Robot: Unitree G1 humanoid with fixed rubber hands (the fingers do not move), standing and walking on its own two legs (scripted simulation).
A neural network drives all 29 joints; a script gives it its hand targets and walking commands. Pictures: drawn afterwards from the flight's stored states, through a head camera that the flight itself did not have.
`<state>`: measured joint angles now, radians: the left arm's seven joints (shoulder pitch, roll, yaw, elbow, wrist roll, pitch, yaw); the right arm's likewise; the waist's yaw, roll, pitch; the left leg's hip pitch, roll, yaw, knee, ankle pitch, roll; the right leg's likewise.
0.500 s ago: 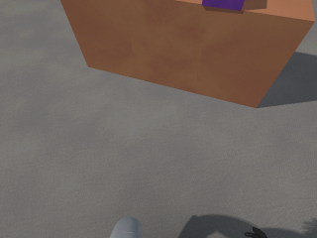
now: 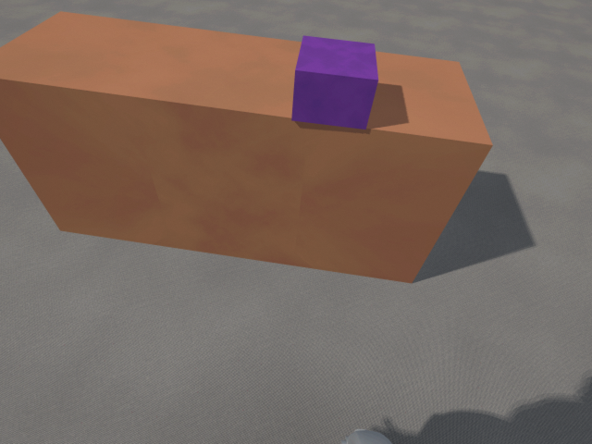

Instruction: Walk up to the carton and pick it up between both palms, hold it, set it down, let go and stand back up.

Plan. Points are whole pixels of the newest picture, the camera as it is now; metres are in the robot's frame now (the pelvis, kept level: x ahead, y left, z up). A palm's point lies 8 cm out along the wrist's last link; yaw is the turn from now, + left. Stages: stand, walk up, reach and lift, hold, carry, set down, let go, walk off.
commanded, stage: walk up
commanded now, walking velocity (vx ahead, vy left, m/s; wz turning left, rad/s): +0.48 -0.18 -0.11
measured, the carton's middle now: (333, 81) +1.02 -0.08 +0.00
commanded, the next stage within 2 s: none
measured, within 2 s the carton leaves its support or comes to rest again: neither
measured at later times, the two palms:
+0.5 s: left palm (220, 409) +0.21 +0.12 -0.13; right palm (490, 308) +0.40 -0.36 -0.12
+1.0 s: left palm (234, 245) +0.54 +0.14 -0.15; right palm (449, 257) +0.53 -0.32 -0.14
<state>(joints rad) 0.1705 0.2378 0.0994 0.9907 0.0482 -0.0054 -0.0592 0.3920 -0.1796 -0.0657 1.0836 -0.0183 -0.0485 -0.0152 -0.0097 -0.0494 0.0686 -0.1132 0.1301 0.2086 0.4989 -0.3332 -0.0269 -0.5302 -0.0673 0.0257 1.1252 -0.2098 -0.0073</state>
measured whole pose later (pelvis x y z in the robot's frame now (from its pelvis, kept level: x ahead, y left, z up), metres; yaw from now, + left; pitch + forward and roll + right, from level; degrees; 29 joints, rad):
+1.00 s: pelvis +0.52 -0.09 +0.00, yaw -3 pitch +0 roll +0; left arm 0.24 0.19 0.08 1.08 0.02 -0.02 0.02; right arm 0.22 -0.15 -0.03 1.07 -0.03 -0.07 -0.02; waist -0.02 -0.04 0.10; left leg -0.29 0.10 0.18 0.49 -0.19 0.00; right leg -0.47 -0.04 -0.01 1.25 -0.38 0.00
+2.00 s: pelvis +0.49 -0.07 +0.01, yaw -3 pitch +0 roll -2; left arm 0.31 0.23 0.07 1.13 0.02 0.07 0.00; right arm 0.29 -0.13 -0.01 1.07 0.00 0.02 -0.02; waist 0.03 -0.08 -0.05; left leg -0.17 0.03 0.07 0.41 -0.24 0.04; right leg -0.42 0.03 0.10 0.92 -0.27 0.01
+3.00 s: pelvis +0.58 -0.08 -0.02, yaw -6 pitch -1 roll +1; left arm 0.12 0.19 0.06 1.03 0.02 0.04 0.03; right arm 0.16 -0.19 -0.07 1.03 -0.03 0.06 -0.05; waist -0.02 0.04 0.10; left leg -0.40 0.07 0.16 0.65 -0.26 0.01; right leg -0.33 -0.05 -0.07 0.69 -0.33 -0.02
